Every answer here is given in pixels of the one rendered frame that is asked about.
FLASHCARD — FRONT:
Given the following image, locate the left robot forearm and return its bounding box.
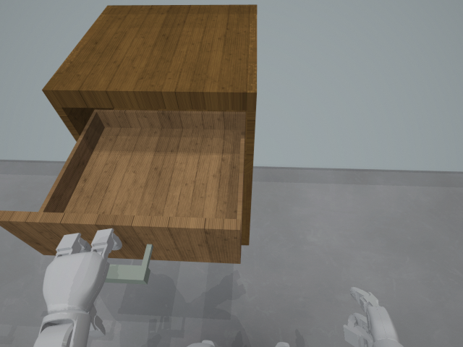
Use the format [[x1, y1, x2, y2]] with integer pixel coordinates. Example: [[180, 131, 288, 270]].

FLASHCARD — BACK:
[[33, 310, 92, 347]]

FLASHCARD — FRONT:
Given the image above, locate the drawer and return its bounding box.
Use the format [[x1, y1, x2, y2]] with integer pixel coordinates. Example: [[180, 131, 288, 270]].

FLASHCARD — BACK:
[[0, 110, 246, 264]]

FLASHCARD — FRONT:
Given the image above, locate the handle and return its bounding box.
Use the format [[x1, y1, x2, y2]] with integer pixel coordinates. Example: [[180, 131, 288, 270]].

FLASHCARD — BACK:
[[104, 244, 153, 285]]

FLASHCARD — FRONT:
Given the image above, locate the left robot hand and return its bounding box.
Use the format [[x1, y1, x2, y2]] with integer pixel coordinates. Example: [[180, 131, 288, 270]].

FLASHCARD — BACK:
[[43, 228, 122, 338]]

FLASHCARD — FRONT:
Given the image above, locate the cabinet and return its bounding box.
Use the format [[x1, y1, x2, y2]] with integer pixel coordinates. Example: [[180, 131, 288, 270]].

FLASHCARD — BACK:
[[42, 5, 257, 245]]

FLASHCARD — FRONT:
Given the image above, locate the right robot hand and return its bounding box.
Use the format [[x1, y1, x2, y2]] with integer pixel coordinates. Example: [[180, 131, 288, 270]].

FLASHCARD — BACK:
[[343, 287, 400, 347]]

